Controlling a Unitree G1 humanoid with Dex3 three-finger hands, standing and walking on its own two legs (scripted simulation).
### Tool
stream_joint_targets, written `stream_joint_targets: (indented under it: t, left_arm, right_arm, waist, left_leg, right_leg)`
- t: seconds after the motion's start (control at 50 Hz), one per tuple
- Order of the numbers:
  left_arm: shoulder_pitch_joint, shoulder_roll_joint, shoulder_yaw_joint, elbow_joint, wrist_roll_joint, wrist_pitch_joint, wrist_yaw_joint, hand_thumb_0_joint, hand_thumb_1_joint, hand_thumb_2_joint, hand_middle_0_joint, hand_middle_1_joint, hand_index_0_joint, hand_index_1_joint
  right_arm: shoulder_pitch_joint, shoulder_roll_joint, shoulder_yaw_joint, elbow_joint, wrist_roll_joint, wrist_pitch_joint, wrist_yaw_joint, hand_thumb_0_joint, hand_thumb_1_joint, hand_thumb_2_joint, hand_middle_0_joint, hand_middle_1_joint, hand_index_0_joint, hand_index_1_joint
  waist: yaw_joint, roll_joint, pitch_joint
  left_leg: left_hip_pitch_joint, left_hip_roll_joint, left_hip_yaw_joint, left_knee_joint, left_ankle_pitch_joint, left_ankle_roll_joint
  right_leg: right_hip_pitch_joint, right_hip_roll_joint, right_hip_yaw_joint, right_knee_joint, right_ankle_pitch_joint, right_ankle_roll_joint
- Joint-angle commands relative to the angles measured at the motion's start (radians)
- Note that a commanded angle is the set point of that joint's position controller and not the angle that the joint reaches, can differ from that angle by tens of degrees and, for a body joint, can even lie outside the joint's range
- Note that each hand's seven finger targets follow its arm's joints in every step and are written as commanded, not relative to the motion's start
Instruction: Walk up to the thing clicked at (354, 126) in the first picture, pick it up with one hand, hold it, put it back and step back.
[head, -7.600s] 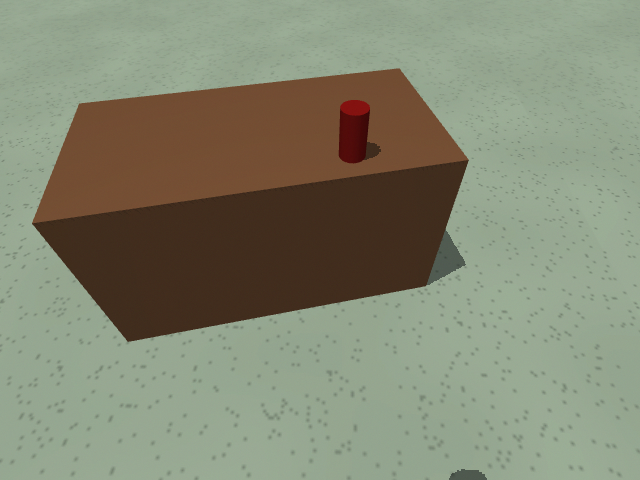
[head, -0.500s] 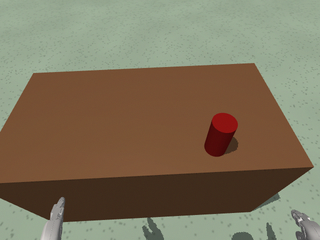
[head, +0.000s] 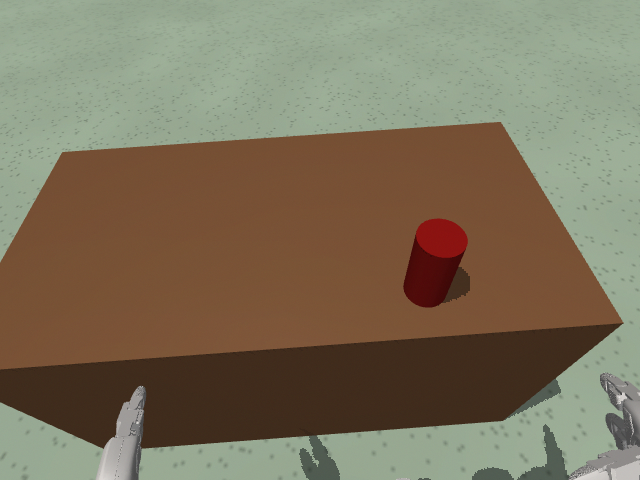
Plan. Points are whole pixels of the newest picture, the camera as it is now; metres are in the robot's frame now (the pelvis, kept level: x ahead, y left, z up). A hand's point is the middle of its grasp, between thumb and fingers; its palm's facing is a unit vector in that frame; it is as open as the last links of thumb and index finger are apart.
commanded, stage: go down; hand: right
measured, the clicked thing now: (432, 265) +0.45 -0.16 -0.05
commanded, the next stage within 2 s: approach in 1.46 s
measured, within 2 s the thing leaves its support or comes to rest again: neither
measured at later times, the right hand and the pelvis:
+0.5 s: hand (602, 332) +0.30 -0.33 +0.00, palm faces +0.15 +0.98 -0.16, open 17.7 cm; pelvis -0.01 +0.00 +0.01, yaw +1 degrees
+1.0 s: hand (611, 292) +0.34 -0.34 +0.03, palm faces +0.15 +0.98 -0.11, open 17.7 cm; pelvis -0.01 +0.00 +0.01, yaw +2 degrees
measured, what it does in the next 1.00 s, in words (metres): stands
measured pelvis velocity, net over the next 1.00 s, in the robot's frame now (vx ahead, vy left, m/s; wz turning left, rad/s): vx -0.01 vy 0.00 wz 0.03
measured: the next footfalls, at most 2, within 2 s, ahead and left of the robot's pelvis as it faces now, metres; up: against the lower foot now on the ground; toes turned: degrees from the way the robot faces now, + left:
none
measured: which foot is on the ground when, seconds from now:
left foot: down 0.00-1.00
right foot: down 0.00-1.00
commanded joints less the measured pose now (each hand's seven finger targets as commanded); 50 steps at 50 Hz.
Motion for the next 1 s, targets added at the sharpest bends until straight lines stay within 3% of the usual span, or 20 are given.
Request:
stream_joint_targets:
  t: [0.0,0.08,0.12,0.18,0.22,0.24,0.26,0.34,0.4,0.48,0.5,0.56,0.58,0.62,0.64,0.66,0.7,0.76,0.8,0.98]
  left_arm:
    - [-0.001,0.136,0.051,-0.119,0.0,-0.068,0.027,0.0,-0.548,0.049,-0.054,-0.056,-0.053,-0.058]
    - [-0.016,0.16,0.049,-0.122,0.0,-0.081,0.024,0.0,-0.546,0.05,-0.053,-0.056,-0.052,-0.057]
    - [-0.045,0.185,0.067,-0.147,-0.004,-0.085,0.023,0.0,-0.546,0.049,-0.053,-0.054,-0.052,-0.055]
    - [-0.038,0.178,0.059,-0.123,-0.005,-0.088,0.013,0.0,-0.541,0.048,-0.051,-0.053,-0.051,-0.053]
    - [-0.033,0.166,0.047,-0.097,-0.002,-0.088,0.007,0.0,-0.539,0.047,-0.051,-0.055,-0.052,-0.054]
    - [-0.038,0.156,0.032,-0.097,-0.001,-0.089,0.002,0.0,-0.543,0.05,-0.05,-0.054,-0.051,-0.054]
    - [-0.062,0.145,0.013,-0.114,0.001,-0.092,-0.002,0.0,-0.54,0.049,-0.049,-0.053,-0.05,-0.052]
    - [-0.063,0.213,0.089,-0.114,0.002,-0.096,0.006,0.0,-0.542,0.051,-0.048,-0.053,-0.048,-0.052]
    - [-0.06,0.16,0.033,-0.068,0.005,-0.095,0.002,0.0,-0.543,0.052,-0.048,-0.053,-0.048,-0.053]
    - [-0.06,0.198,0.066,-0.082,0.006,-0.094,0.007,0.0,-0.543,0.052,-0.049,-0.052,-0.049,-0.052]
    - [-0.086,0.171,0.025,-0.103,0.008,-0.094,0.005,0.0,-0.539,0.051,-0.049,-0.053,-0.049,-0.053]
    - [-0.026,0.19,0.059,-0.025,0.011,-0.086,0.004,0.0,-0.537,0.049,-0.049,-0.053,-0.05,-0.052]
    - [-0.05,0.181,0.04,-0.03,0.011,-0.088,0.001,0.0,-0.542,0.053,-0.049,-0.055,-0.049,-0.054]
    - [-0.069,0.204,0.069,-0.06,0.013,-0.088,0.002,0.0,-0.539,0.05,-0.05,-0.054,-0.051,-0.053]
    - [-0.062,0.195,0.062,-0.038,0.013,-0.083,-0.001,0.0,-0.535,0.049,-0.049,-0.056,-0.052,-0.052]
    - [-0.058,0.211,0.08,-0.043,0.01,-0.082,0.001,0.0,-0.533,0.047,-0.05,-0.056,-0.053,-0.052]
    - [-0.077,0.179,0.043,-0.049,0.011,-0.084,-0.006,0.0,-0.531,0.046,-0.049,-0.057,-0.053,-0.052]
    - [-0.079,0.206,0.067,-0.071,0.009,-0.078,-0.005,0.0,-0.534,0.049,-0.05,-0.057,-0.053,-0.053]
    - [-0.082,0.175,0.033,-0.076,0.008,-0.075,-0.008,0.0,-0.532,0.048,-0.049,-0.058,-0.054,-0.054]
    - [-0.074,0.196,0.052,-0.039,0.006,-0.063,-0.015,0.0,-0.522,0.044,-0.048,-0.058,-0.055,-0.051]
  right_arm:
    - [-0.26,-0.324,-0.155,-0.134,0.019,-0.097,0.017,0.0,0.611,-0.03,0.041,0.053,0.05,0.053]
    - [-0.335,-0.32,-0.144,0.042,0.03,-0.109,0.069,0.0,0.611,-0.035,0.043,0.054,0.051,0.054]
    - [-0.392,-0.364,-0.165,0.086,0.033,-0.124,0.091,0.0,0.604,-0.032,0.047,0.052,0.053,0.052]
    - [-0.443,-0.381,-0.174,0.17,0.037,-0.148,0.118,0.0,0.611,-0.031,0.044,0.053,0.051,0.053]
    - [-0.483,-0.437,-0.215,0.198,0.039,-0.181,0.13,0.0,0.611,-0.032,0.04,0.054,0.047,0.054]
    - [-0.492,-0.415,-0.201,0.228,0.041,-0.192,0.139,0.0,0.611,-0.033,0.038,0.055,0.046,0.055]
    - [-0.522,-0.446,-0.222,0.216,0.041,-0.211,0.143,0.0,0.611,-0.029,0.039,0.055,0.047,0.055]
    - [-0.612,-0.499,-0.251,0.271,0.049,-0.279,0.161,0.0,0.611,-0.034,0.035,0.057,0.043,0.057]
    - [-0.673,-0.502,-0.25,0.329,0.051,-0.33,0.182,0.0,0.611,-0.034,0.04,0.055,0.046,0.055]
    - [-0.729,-0.552,-0.263,0.372,0.051,-0.379,0.202,0.0,0.611,-0.033,0.045,0.053,0.05,0.053]
    - [-0.756,-0.563,-0.268,0.373,0.051,-0.392,0.206,0.0,0.611,-0.029,0.049,0.052,0.052,0.052]
    - [-0.751,-0.559,-0.262,0.464,0.058,-0.411,0.221,0.0,0.611,-0.029,0.048,0.052,0.051,0.052]
    - [-0.763,-0.565,-0.265,0.46,0.061,-0.419,0.225,0.0,0.611,-0.032,0.047,0.052,0.051,0.052]
    - [-0.811,-0.608,-0.28,0.457,0.056,-0.44,0.228,0.0,0.606,-0.037,0.048,0.052,0.051,0.052]
    - [-0.791,-0.607,-0.29,0.474,0.059,-0.445,0.229,0.0,0.602,-0.034,0.049,0.05,0.052,0.05]
    - [-0.792,-0.598,-0.285,0.489,0.064,-0.448,0.234,0.0,0.609,-0.034,0.048,0.051,0.052,0.051]
    - [-0.825,-0.592,-0.277,0.493,0.066,-0.462,0.241,0.0,0.61,-0.033,0.049,0.051,0.053,0.051]
    - [-0.84,-0.624,-0.293,0.51,0.068,-0.476,0.248,0.0,0.596,-0.038,0.05,0.051,0.054,0.051]
    - [-0.842,-0.611,-0.286,0.515,0.07,-0.483,0.255,0.0,0.586,-0.034,0.054,0.049,0.055,0.049]
    - [-0.866,-0.66,-0.308,0.57,0.075,-0.504,0.269,0.0,0.607,-0.034,0.05,0.05,0.053,0.05]
  waist:
    - [0.028,-0.116,-0.15]
    - [0.029,-0.087,-0.148]
    - [0.019,-0.073,-0.151]
    - [0.016,-0.08,-0.121]
    - [0.003,-0.091,-0.143]
    - [0.007,-0.076,-0.145]
    - [0.001,-0.08,-0.161]
    - [0.026,-0.089,-0.207]
    - [0.027,-0.095,-0.195]
    - [0.047,-0.11,-0.252]
    - [0.036,-0.116,-0.257]
    - [0.052,-0.141,-0.216]
    - [0.043,-0.141,-0.216]
    - [0.05,-0.149,-0.267]
    - [0.035,-0.139,-0.245]
    - [0.047,-0.119,-0.254]
    - [0.048,-0.145,-0.253]
    - [0.054,-0.121,-0.309]
    - [0.048,-0.128,-0.303]
    - [0.051,-0.13,-0.265]
  left_leg:
    - [0.024,-0.033,-0.004,-0.118,0.272,0.034]
    - [0.033,-0.039,0.011,-0.124,0.264,0.037]
    - [0.041,-0.043,0.016,-0.133,0.251,0.038]
    - [0.03,-0.046,0.013,-0.145,0.221,0.044]
    - [0.054,-0.042,0.004,-0.15,0.242,0.045]
    - [0.047,-0.045,0.004,-0.148,0.244,0.046]
    - [0.058,-0.042,-0.005,-0.151,0.257,0.045]
    - [0.063,-0.049,-0.003,-0.148,0.271,0.048]
    - [0.053,-0.043,-0.021,-0.155,0.277,0.048]
    - [0.059,-0.049,-0.017,-0.152,0.31,0.05]
    - [0.073,-0.046,-0.021,-0.16,0.308,0.049]
    - [0.03,-0.052,-0.015,-0.156,0.305,0.052]
    - [0.022,-0.055,-0.009,-0.153,0.299,0.052]
    - [0.035,-0.056,-0.009,-0.153,0.311,0.052]
    - [0.051,-0.054,-0.009,-0.151,0.326,0.053]
    - [0.037,-0.059,-0.007,-0.153,0.316,0.051]
    - [0.025,-0.06,-0.007,-0.152,0.314,0.052]
    - [0.039,-0.063,-0.003,-0.145,0.355,0.051]
    - [0.041,-0.062,-0.006,-0.146,0.371,0.051]
    - [0.027,-0.06,-0.011,-0.151,0.327,0.053]
  right_leg:
    - [0.186,0.026,-0.013,-0.145,0.278,-0.021]
    - [0.19,0.02,-0.006,-0.166,0.278,-0.017]
    - [0.189,0.017,-0.002,-0.181,0.272,-0.017]
    - [0.17,0.017,-0.005,-0.2,0.236,-0.02]
    - [0.185,0.021,-0.015,-0.191,0.254,-0.023]
    - [0.179,0.019,-0.013,-0.193,0.259,-0.026]
    - [0.172,0.023,-0.018,-0.185,0.266,-0.028]
    - [0.205,0.016,-0.013,-0.195,0.278,-0.03]
    - [0.194,0.021,-0.025,-0.184,0.27,-0.036]
    - [0.227,0.018,-0.021,-0.184,0.31,-0.034]
    - [0.224,0.021,-0.024,-0.182,0.306,-0.036]
    - [0.217,0.019,-0.02,-0.187,0.312,-0.033]
    - [0.225,0.014,-0.016,-0.19,0.319,-0.031]
    - [0.245,0.012,-0.012,-0.185,0.341,-0.029]
    - [0.221,0.017,-0.016,-0.183,0.349,-0.031]
    - [0.234,0.014,-0.012,-0.186,0.344,-0.032]
    - [0.239,0.012,-0.011,-0.184,0.355,-0.031]
    - [0.267,0.008,-0.004,-0.172,0.423,-0.029]
    - [0.266,0.012,-0.01,-0.166,0.442,-0.03]
    - [0.212,0.017,-0.011,-0.175,0.347,-0.036]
